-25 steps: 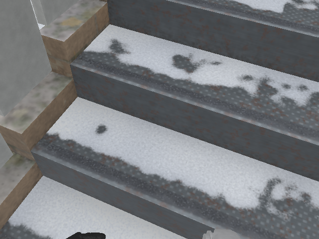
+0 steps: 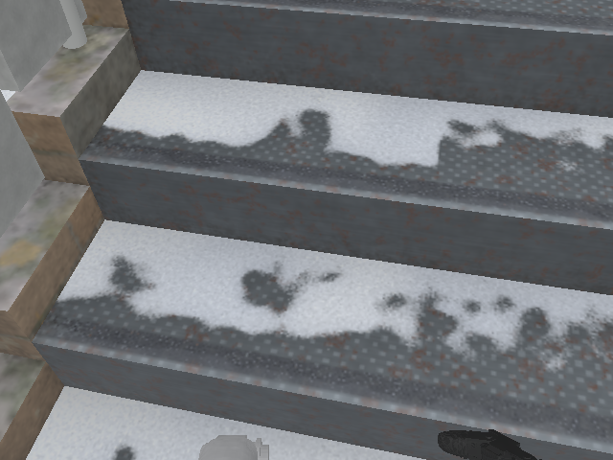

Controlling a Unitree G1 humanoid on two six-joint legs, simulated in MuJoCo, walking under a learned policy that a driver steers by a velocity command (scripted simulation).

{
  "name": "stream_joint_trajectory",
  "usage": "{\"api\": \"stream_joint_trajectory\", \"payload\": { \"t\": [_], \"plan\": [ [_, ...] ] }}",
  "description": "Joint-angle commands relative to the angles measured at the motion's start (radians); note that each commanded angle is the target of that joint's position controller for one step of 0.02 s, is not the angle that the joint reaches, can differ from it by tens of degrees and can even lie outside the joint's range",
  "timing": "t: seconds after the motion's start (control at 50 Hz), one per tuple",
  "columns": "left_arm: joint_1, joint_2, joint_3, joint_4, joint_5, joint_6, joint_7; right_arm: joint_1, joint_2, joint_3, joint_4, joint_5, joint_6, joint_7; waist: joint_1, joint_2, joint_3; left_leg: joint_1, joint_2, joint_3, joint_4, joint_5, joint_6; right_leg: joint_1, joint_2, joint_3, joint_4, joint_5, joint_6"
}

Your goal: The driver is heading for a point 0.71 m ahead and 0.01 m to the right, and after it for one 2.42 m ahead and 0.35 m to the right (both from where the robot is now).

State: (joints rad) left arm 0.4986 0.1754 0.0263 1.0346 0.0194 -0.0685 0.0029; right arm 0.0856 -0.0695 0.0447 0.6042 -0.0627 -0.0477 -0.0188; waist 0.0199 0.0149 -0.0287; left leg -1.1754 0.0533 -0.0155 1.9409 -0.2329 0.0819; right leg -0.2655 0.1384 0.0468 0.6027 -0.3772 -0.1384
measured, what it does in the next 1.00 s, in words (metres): climbs: left foot 0.17 m higher, then right foot 0.17 m higher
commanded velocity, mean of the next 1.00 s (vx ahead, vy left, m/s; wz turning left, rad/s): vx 0.50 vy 0.00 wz -0.09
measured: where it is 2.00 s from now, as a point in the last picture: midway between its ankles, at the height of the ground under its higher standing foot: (408, 31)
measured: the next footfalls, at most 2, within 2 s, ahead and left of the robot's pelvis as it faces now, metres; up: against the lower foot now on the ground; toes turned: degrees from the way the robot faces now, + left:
left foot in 0.20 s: +0.34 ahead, +0.12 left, +0.17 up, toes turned -4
right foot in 0.68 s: +0.58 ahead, -0.19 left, +0.34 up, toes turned -19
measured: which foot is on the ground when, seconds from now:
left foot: up 0.00-0.18, down 0.20-0.72, up 0.74-1.00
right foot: down 0.00-0.20, up 0.22-0.66, down 0.68-1.00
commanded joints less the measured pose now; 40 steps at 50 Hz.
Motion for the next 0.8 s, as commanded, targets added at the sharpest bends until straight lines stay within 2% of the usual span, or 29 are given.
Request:
{"api": "stream_joint_trajectory", "payload": {
  "t": [0.02,0.06,0.12,0.14,0.16,0.18,0.2,0.22,0.24,0.26,0.28,0.3,0.32,0.36,0.42,0.5,0.54,0.58,0.6,0.62,0.64,0.66,0.68,0.7,0.72,0.74,0.76,0.78,0.8],
  "plan": [
    [0.072,0.105,0.017,-0.040,0.000,-0.035,0.007,-0.133,0.011,0.008,-0.102,-0.008,-0.003,0.002,0.030,-0.123,0.084,-0.304,-0.003,0.084,0.216,-0.114,-0.003,0.121,-0.244,0.374,-0.268,0.234,-0.116],
    [0.152,0.084,0.018,-0.011,-0.012,-0.022,0.018,-0.333,0.026,0.029,-0.200,-0.012,-0.007,0.015,0.090,-0.111,0.119,-0.278,0.004,0.104,0.010,-0.205,-0.002,0.126,-0.218,0.375,-0.347,0.335,-0.091],
    [0.164,0.084,0.026,-0.029,-0.027,0.005,0.063,-0.381,0.005,0.038,-0.241,0.008,0.011,0.034,0.110,-0.094,0.056,0.088,-0.003,0.165,-0.444,-0.210,-0.002,0.152,-0.267,0.309,-0.567,0.746,-0.110],
    [0.017,0.093,0.022,-0.110,-0.024,-0.002,0.057,-0.259,-0.016,0.028,-0.208,0.044,0.007,0.036,0.014,-0.106,0.009,0.428,-0.051,0.206,-0.722,-0.204,0.017,0.034,-0.233,0.210,-0.498,1.125,-0.080],
    [0.029,0.148,0.038,-0.131,-0.018,-0.014,0.051,-0.091,-0.052,-0.006,-0.148,0.059,0.012,0.022,-0.056,-0.160,-0.201,0.751,-0.135,0.218,-0.691,-0.194,0.034,0.040,-0.261,0.199,-0.335,1.596,-0.076],
    [-0.007,0.248,0.065,-0.150,-0.026,-0.032,0.042,0.094,-0.107,-0.038,-0.105,0.076,0.018,0.007,-0.172,-0.223,-0.320,0.872,-0.126,0.136,-0.771,-0.188,0.050,0.152,-0.299,0.226,-0.153,1.790,-0.069],
    [-0.106,0.286,0.084,-0.178,-0.042,-0.059,0.018,0.243,-0.196,-0.076,-0.055,0.064,0.011,0.000,-0.270,-0.178,-0.397,0.995,-0.105,0.067,-0.937,-0.204,0.071,0.167,-0.274,0.198,0.093,1.737,-0.042],
    [-0.140,0.192,0.074,-0.235,-0.076,-0.086,-0.016,0.339,-0.276,-0.110,-0.010,0.018,-0.011,-0.013,-0.272,0.068,-0.485,1.251,0.128,-0.369,-1.145,-0.428,0.169,-0.134,-0.141,0.186,0.428,1.307,0.001],
    [-0.172,0.136,0.071,-0.287,-0.013,-0.099,-0.052,0.298,-0.341,-0.135,0.010,0.025,0.019,-0.026,-0.225,0.350,-0.496,1.206,0.306,-0.892,-1.546,-0.619,0.259,-0.312,0.016,0.115,0.878,0.270,0.038],
    [-0.154,0.093,0.074,-0.306,0.045,-0.090,-0.059,0.182,-0.263,-0.130,0.033,0.053,0.037,-0.025,-0.134,0.230,-0.372,1.077,0.295,-0.972,-1.612,-0.834,0.239,-0.433,-0.052,0.155,1.139,0.261,0.027],
    [-0.213,0.021,0.060,-0.344,0.055,-0.070,-0.045,0.121,-0.200,-0.118,0.093,0.066,0.034,-0.022,-0.082,0.110,-0.162,0.917,0.271,-0.846,-1.601,-0.837,0.234,-0.536,-0.067,0.086,1.294,0.285,0.029],
    [-0.259,-0.025,0.037,-0.393,0.058,-0.067,-0.032,0.144,-0.139,-0.107,0.165,0.059,0.008,-0.017,-0.056,-0.024,-0.047,0.849,0.263,-0.693,-1.576,-0.669,0.208,-0.664,-0.073,0.073,1.428,0.299,0.005],
    [-0.272,-0.094,0.011,-0.417,0.050,-0.050,-0.019,0.198,-0.068,-0.090,0.238,0.039,-0.021,-0.016,-0.020,-0.078,0.008,0.804,0.253,-0.558,-1.543,-0.467,0.177,-0.725,-0.080,0.107,1.514,0.277,-0.021],
    [-0.267,-0.173,-0.029,-0.433,0.013,-0.012,-0.006,0.259,0.005,-0.072,0.356,0.016,-0.059,0.002,0.036,-0.049,0.074,0.766,0.212,-0.322,-1.559,-0.173,0.110,-0.840,-0.077,0.165,1.618,0.217,-0.043],
    [-0.311,-0.120,-0.030,-0.441,-0.008,0.018,0.000,0.229,-0.012,-0.067,0.388,0.028,-0.096,0.031,0.081,-0.036,0.142,0.676,0.150,-0.055,-1.638,-0.014,0.055,-0.852,-0.093,0.148,1.357,0.220,-0.019],
    [-0.613,-0.116,-0.036,-0.586,0.004,0.029,0.042,0.338,-0.214,-0.102,0.417,0.034,-0.140,0.038,0.019,0.049,0.156,0.924,0.236,-0.066,-1.816,0.036,0.123,-1.192,-0.098,0.043,1.674,-0.081,-0.019],
    [-0.738,-0.134,-0.065,-0.655,0.010,0.021,0.033,0.427,-0.158,-0.092,0.462,0.049,-0.123,0.027,0.001,-0.015,0.145,0.983,0.169,0.007,-1.855,-0.136,0.058,-1.179,-0.187,-0.011,1.395,-0.076,-0.030],
    [-0.779,-0.103,-0.071,-0.661,0.009,0.025,-0.008,0.497,-0.152,-0.091,0.456,0.048,-0.099,-0.003,-0.068,-0.015,0.068,0.995,0.121,0.020,-1.970,-0.012,0.123,-0.973,-0.239,-0.199,1.101,0.012,0.000],
    [-0.822,-0.158,-0.088,-0.686,0.009,0.028,-0.034,0.532,-0.158,-0.097,0.446,0.065,-0.094,-0.023,-0.102,0.019,0.013,0.975,0.153,0.001,-2.064,0.112,0.147,-0.739,-0.263,-0.193,0.922,0.038,-0.015],
    [-0.760,-0.161,-0.080,-0.647,0.000,0.027,-0.047,0.458,-0.159,-0.094,0.399,0.070,-0.090,-0.025,-0.081,0.002,-0.021,0.940,0.143,0.047,-2.035,0.373,0.143,-0.523,-0.229,-0.228,0.766,0.019,-0.024],
    [-0.649,-0.141,-0.067,-0.600,-0.021,0.029,-0.033,0.459,-0.211,-0.101,0.389,0.080,-0.086,-0.018,-0.038,0.066,-0.134,0.974,0.139,0.079,-1.892,0.990,0.165,-0.295,-0.124,-0.291,0.695,-0.080,-0.015],
    [-0.462,-0.125,-0.045,-0.549,-0.038,0.036,-0.011,0.485,-0.284,-0.122,0.369,0.060,-0.087,-0.010,0.030,0.171,-0.276,1.091,0.167,0.059,-1.679,1.485,0.143,-0.119,-0.058,-0.261,0.654,-0.088,-0.012],
    [-0.309,-0.050,-0.016,-0.524,-0.038,0.039,0.003,0.449,-0.354,-0.145,0.355,0.075,-0.103,0.010,0.125,0.235,-0.350,1.192,0.187,0.053,-1.470,1.594,0.097,-0.037,-0.052,-0.203,0.460,-0.042,-0.016],
    [-0.208,0.064,0.026,-0.500,0.010,0.036,0.015,0.383,-0.345,-0.152,0.313,0.076,-0.125,0.037,0.185,0.227,-0.422,1.076,0.160,0.021,-1.164,1.357,0.060,0.110,-0.151,-0.007,0.386,-0.133,-0.044],
    [-0.121,0.178,0.063,-0.448,0.039,0.025,0.020,0.375,-0.216,-0.134,0.228,0.104,-0.131,0.072,0.175,-0.132,-0.478,0.661,-0.025,0.001,-0.724,0.622,0.003,0.312,-0.474,0.557,0.071,-0.298,-0.148],
    [-0.177,0.202,0.084,-0.459,0.022,0.051,0.019,0.319,-0.183,-0.148,0.190,0.050,-0.129,0.087,0.165,-0.192,-0.492,0.530,-0.120,-0.131,-0.289,0.108,-0.006,0.219,-0.522,0.904,-0.286,-0.532,-0.123],
    [-0.321,0.166,0.076,-0.435,0.011,0.042,0.010,0.302,-0.086,-0.144,0.133,0.024,-0.105,0.072,0.051,-0.144,-0.340,0.392,-0.062,-0.194,-0.077,0.150,-0.006,0.073,-0.561,0.801,-0.285,-0.621,-0.085],
    [-0.374,0.083,0.056,-0.381,-0.006,0.030,0.011,0.229,-0.081,-0.134,0.095,0.014,-0.088,0.060,0.010,-0.047,-0.156,0.327,-0.024,-0.102,-0.015,0.242,-0.001,-0.076,-0.533,0.651,-0.216,-0.491,-0.070],
    [-0.350,0.064,0.054,-0.307,0.000,0.003,0.006,0.184,-0.069,-0.128,0.066,0.008,-0.079,0.041,-0.002,-0.034,-0.040,0.268,-0.030,-0.082,0.070,0.249,0.011,-0.160,-0.510,0.482,-0.210,-0.291,-0.064]
  ]
}}
Over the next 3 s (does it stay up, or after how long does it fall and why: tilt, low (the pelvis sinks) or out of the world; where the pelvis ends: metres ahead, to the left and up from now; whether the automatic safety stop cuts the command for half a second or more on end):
stays up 1.47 -0.03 0.84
